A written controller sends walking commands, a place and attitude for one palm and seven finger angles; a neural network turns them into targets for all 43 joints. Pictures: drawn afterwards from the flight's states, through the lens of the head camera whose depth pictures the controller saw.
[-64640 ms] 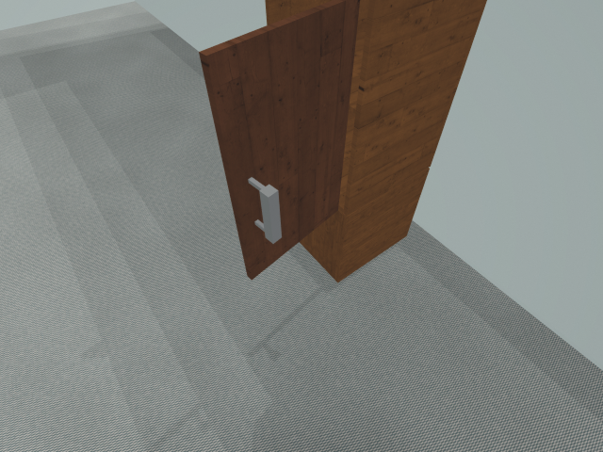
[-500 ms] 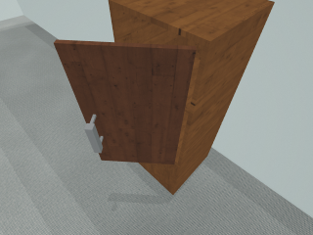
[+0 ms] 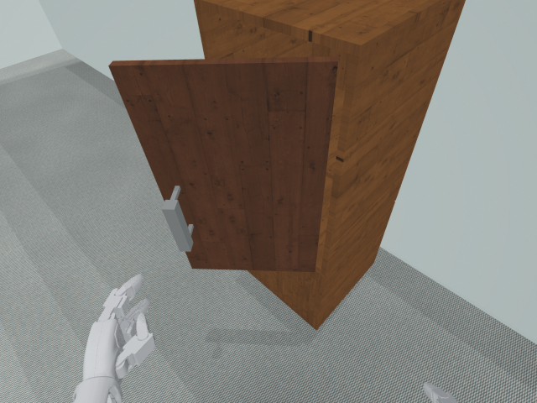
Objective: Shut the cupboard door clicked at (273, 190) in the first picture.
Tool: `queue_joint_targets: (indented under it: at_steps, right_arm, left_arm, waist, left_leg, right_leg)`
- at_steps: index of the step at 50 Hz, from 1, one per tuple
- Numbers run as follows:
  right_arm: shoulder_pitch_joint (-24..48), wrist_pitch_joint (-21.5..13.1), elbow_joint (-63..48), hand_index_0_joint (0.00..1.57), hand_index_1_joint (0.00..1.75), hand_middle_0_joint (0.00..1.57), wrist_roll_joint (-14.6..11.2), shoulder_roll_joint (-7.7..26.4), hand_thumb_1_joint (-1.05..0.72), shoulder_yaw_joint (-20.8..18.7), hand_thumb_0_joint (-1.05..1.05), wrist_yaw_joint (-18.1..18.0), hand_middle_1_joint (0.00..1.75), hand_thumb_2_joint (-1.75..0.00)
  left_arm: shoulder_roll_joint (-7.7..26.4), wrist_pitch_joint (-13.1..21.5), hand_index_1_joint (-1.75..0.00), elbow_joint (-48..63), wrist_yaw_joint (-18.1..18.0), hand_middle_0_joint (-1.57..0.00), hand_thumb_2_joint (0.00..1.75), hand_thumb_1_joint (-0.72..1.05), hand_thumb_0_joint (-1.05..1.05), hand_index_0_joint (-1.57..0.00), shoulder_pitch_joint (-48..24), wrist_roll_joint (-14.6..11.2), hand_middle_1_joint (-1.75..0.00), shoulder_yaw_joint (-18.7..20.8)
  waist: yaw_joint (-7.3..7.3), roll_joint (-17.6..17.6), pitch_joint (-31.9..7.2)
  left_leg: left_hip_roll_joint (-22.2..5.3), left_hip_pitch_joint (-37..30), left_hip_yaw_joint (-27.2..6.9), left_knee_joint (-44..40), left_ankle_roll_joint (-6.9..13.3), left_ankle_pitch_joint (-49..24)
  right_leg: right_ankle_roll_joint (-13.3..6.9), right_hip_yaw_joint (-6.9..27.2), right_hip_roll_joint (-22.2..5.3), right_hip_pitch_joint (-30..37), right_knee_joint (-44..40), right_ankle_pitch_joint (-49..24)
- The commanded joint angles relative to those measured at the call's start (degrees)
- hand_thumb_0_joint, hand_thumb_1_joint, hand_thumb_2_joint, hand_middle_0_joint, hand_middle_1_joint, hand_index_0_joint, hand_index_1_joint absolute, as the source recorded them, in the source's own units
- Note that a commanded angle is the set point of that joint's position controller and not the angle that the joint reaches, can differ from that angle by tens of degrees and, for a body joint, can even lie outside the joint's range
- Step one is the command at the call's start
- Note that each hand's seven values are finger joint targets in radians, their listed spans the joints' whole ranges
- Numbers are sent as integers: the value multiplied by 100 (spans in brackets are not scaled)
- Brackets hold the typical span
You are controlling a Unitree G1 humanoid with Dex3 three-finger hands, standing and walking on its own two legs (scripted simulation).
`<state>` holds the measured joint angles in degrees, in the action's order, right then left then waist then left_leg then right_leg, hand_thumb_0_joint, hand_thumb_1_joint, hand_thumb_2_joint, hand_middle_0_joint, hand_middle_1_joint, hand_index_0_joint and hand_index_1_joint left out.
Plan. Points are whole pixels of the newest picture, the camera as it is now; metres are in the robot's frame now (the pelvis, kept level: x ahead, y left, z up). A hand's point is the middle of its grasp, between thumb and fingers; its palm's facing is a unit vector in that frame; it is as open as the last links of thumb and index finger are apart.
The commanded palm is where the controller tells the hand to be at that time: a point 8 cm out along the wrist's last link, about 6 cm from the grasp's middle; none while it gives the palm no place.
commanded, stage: raise the hand and make a fist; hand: left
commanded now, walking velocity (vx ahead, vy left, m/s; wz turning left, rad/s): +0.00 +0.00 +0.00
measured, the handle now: (181, 218) +0.51 +0.21 -0.06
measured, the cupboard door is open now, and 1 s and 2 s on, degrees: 41 41 41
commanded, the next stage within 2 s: bring the fist close to the handle in 1.72 s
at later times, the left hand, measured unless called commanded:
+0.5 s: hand (167, 386) +0.18 +0.16 -0.06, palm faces -0.18 -0.98 +0.00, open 4.8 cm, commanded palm +0.15 +0.24 -0.05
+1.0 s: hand (131, 370) +0.19 +0.22 -0.04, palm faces +0.01 -1.00 -0.03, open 3.1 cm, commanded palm +0.17 +0.26 -0.05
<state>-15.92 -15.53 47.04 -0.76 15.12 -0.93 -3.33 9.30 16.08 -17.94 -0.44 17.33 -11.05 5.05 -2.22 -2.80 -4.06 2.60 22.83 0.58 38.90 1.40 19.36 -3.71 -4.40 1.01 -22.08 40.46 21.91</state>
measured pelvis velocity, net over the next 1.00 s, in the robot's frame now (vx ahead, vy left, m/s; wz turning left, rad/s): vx -0.03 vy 0.04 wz -0.03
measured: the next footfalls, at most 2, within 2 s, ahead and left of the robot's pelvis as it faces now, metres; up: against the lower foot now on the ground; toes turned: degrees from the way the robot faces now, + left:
none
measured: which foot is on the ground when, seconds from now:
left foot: down 0.00-1.00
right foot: down 0.00-1.00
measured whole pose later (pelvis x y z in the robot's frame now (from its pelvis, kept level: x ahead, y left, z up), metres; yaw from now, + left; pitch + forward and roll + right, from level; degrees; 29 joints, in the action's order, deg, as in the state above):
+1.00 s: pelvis -0.03 +0.04 -0.09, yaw -2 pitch +19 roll -4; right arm -12.3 -9.9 26.6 -0.5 12.9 0.1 -2.3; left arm 13.7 24.3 6.2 9.5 25.4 -14.5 6.2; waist 0.7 -1.4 -10.1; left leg 1.2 61.2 0.7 74.1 4.3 31.9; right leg -1.7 -5.8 1.5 -57.9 70.5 31.6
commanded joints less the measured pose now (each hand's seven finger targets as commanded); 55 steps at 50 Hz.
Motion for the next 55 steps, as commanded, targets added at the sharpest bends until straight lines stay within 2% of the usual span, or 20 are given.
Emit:
queue_joint_targets:
  at_steps: [1,2,4,6,9,12,13,16,19,22,25,29,34,38,43,44,48,51,53,55]
  right_arm:
    - [691,-470,-1383,20,30,20,117,567,-90,-354,0,212,30,-90]
    - [723,-463,-1543,20,30,20,95,572,-90,-390,0,283,30,-90]
    - [795,-400,-1844,20,30,20,42,595,-90,-413,0,416,30,-90]
    - [1026,-297,-2266,20,30,20,-8,613,-90,-385,0,382,30,-90]
    - [1070,-226,-2667,20,30,20,6,570,-90,-361,0,279,30,-90]
    - [968,-268,-2674,20,30,20,31,517,-90,-262,0,173,30,-90]
    - [926,-282,-2645,20,30,20,41,546,-90,-237,0,110,30,-90]
    - [719,-315,-2525,20,30,20,21,681,-90,-189,0,4,30,-90]
    - [503,-200,-2482,20,30,20,-77,745,-90,-134,0,-74,30,-90]
    - [562,50,-2741,20,30,20,-237,723,-90,-145,0,-116,30,-90]
    - [731,228,-3000,20,30,20,-230,564,-90,-141,0,-118,30,-90]
    - [674,174,-2918,20,30,20,-44,376,-90,-112,0,-68,30,-90]
    - [509,72,-2553,20,30,20,88,545,-90,-154,0,100,30,-90]
    - [385,68,-2706,20,30,20,-46,757,-90,-203,0,51,30,-90]
    - [390,207,-2872,20,30,20,-44,694,-90,-258,0,-17,30,-90]
    - [408,237,-2903,20,30,20,-29,627,-90,-249,0,-9,30,-90]
    - [351,371,-2785,20,30,20,17,545,-90,-230,0,46,30,-90]
    - [323,443,-2758,20,30,20,8,644,-90,-226,0,94,30,-90]
    - [284,459,-2813,20,30,20,-40,722,-90,-206,0,61,30,-90]
    - [288,439,-2897,20,30,20,-73,757,-90,-207,0,16,30,-90]
  left_arm:
    - [-87,1725,-50,-427,1191,-38,90,90,0,-38,1642,-412,-50,196]
    - [61,2091,-52,-351,1576,-40,90,90,0,-40,1764,-494,-52,325]
    - [464,2538,-56,-349,2233,-44,90,90,0,-44,1590,-486,-56,533]
    - [992,2457,-60,374,2332,-47,90,90,0,-47,912,-488,-60,859]
    - [1323,2332,-66,1892,1920,-53,90,90,0,-53,-220,-643,-66,1066]
    - [1065,2660,-72,3517,1461,-58,90,90,0,-58,-1094,-610,-72,592]
    - [986,2719,-74,3964,1381,-60,90,90,0,-60,-1379,-586,-74,342]
    - [635,2506,-80,3738,1451,-66,90,90,0,-66,-750,-409,-80,-352]
    - [674,1634,-86,2633,1703,-71,90,90,0,-71,-189,-313,-86,-445]
    - [910,514,-92,2125,1822,-77,90,90,0,-77,369,-302,-92,-52]
    - [1163,16,-98,2736,1469,-82,90,90,0,-82,572,-458,-98,665]
    - [1090,715,-106,3799,685,-90,90,90,0,-90,435,-502,-106,936]
    - [528,1649,-116,3156,827,-99,90,90,0,-99,448,-114,-116,-145]
    - [638,1357,-124,2728,1369,-106,90,90,0,-106,586,-130,-124,-314]
    - [1408,1093,-134,3763,1183,-115,90,90,0,-115,623,-372,-134,761]
    - [1249,1152,-136,4002,1092,-117,90,90,0,-117,669,-477,-136,778]
    - [859,1337,-144,3627,882,-124,90,90,0,-124,843,-443,-144,574]
    - [550,1225,-150,2911,1137,-130,90,90,0,-130,798,-244,-150,3]
    - [598,1046,-150,2566,1385,-130,90,90,0,-130,613,-173,-150,-144]
    - [897,930,-150,2663,1590,-130,90,90,0,-130,396,-241,-150,84]
  waist:
    - [477,2757,51]
    - [576,2522,-360]
    - [639,1130,-880]
    - [729,70,-1266]
    - [621,-333,-1590]
    - [260,-586,-1903]
    - [49,-326,-1926]
    - [-195,-219,-1582]
    - [-251,270,-1213]
    - [123,687,-1272]
    - [566,385,-1856]
    - [626,-59,-2164]
    - [53,-87,-1438]
    - [38,43,-1370]
    - [455,-355,-2462]
    - [505,-475,-2521]
    - [345,-324,-2227]
    - [29,-39,-1593]
    - [-79,223,-1322]
    - [4,219,-1527]
  left_leg:
    - [-5,2044,-297,1007,-177,-89]
    - [47,2334,-220,1278,-222,-46]
    - [108,2625,-66,1775,-246,-135]
    - [121,2939,126,2112,-142,201]
    - [-36,3079,-9,2327,-17,735]
    - [-145,2767,-260,2428,96,1079]
    - [-198,2768,-354,2507,138,1144]
    - [-246,2902,-541,2567,151,1351]
    - [-241,3333,-589,2567,140,1575]
    - [-223,3487,-488,2308,127,1581]
    - [-168,3050,-466,2018,64,988]
    - [-239,2548,-546,2006,-25,18]
    - [-341,2666,-758,2260,-102,223]
    - [-346,2786,-966,2004,-69,973]
    - [-342,2027,-955,1918,-255,-226]
    - [-334,1866,-924,1921,-310,-532]
    - [-342,2018,-791,2216,-283,-1070]
    - [-370,2403,-809,2262,-250,-386]
    - [-354,2691,-846,2203,-142,166]
    - [-295,2774,-765,2223,-80,343]
  right_leg:
    - [477,833,-437,-1285,268,-678]
    - [458,976,-472,-1150,581,-859]
    - [299,1171,-530,-1201,1170,-1091]
    - [210,1341,-491,-1579,1348,39]
    - [172,1434,-330,-2178,1345,1679]
    - [142,1172,-148,-2763,1538,1790]
    - [154,1079,-67,-2971,1689,1684]
    - [155,796,17,-3358,1799,1560]
    - [227,727,-13,-3312,1614,1797]
    - [272,759,-83,-2780,1356,2059]
    - [225,529,-48,-2269,1522,1449]
    - [122,178,57,-2329,2010,243]
    - [121,0,77,-3559,2341,442]
    - [116,50,58,-3517,2232,752]
    - [96,-10,113,-3022,2402,54]
    - [89,-26,104,-2964,2407,-92]
    - [111,-62,146,-3051,2453,-362]
    - [149,-84,135,-3399,2348,-49]
    - [145,-28,134,-3390,2210,185]
    - [140,69,113,-3160,2100,259]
